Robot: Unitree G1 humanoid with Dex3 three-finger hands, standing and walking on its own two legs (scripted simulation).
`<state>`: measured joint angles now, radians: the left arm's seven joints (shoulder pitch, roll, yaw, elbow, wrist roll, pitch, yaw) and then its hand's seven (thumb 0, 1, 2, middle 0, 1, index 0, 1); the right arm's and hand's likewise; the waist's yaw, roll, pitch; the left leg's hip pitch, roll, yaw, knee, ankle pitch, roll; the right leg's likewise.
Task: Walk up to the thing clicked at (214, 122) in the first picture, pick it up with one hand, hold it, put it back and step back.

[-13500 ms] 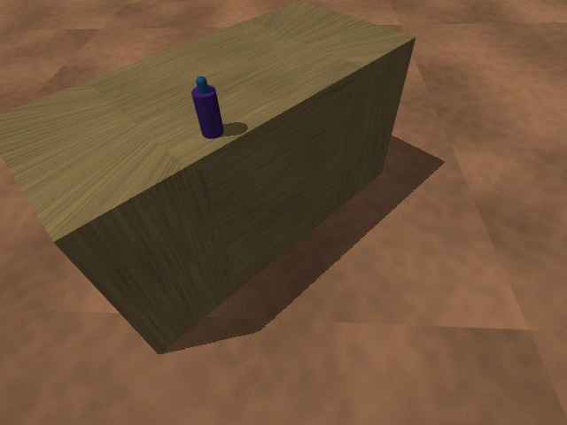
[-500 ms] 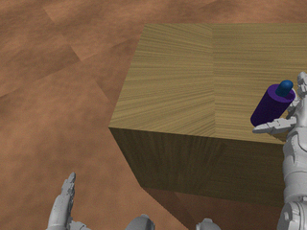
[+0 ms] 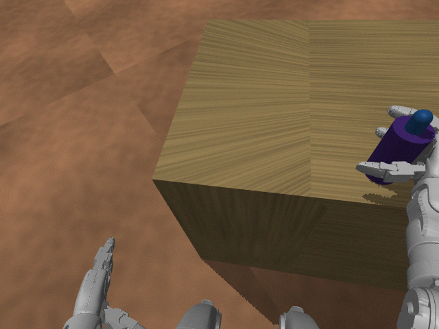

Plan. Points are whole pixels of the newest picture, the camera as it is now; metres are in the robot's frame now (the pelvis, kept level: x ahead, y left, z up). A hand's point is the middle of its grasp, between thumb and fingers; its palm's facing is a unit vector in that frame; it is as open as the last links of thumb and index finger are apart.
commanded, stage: close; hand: right
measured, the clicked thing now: (400, 146) +0.43 -0.23 +0.07
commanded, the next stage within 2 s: settle in 0.26 s
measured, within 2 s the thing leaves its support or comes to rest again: leaves its support in 0.60 s
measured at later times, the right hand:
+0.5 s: hand (395, 152) +0.43 -0.23 +0.06, palm faces +0.25 +0.97 +0.01, open 8.6 cm
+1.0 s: hand (408, 133) +0.44 -0.23 +0.10, palm faces +0.26 +0.97 +0.01, open 8.7 cm
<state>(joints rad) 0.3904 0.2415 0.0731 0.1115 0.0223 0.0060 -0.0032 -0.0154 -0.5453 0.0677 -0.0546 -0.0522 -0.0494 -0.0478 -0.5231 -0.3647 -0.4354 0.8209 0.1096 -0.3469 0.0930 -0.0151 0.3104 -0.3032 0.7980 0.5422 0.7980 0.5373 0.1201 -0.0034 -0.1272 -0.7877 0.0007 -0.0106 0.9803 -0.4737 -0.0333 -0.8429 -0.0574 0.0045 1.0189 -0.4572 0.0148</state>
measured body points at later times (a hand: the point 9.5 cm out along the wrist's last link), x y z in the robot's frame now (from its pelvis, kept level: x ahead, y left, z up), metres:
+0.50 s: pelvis -0.02 +0.00 -0.01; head +0.07 -0.02 +0.44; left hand +0.14 +0.28 -0.02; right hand +0.41 -0.28 +0.06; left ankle +0.00 +0.14 -0.67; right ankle +0.02 -0.12 -0.67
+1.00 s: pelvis +0.00 +0.00 +0.01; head +0.06 -0.01 +0.46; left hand +0.15 +0.28 -0.02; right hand +0.42 -0.28 +0.10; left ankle +0.00 +0.14 -0.67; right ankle +0.02 -0.12 -0.67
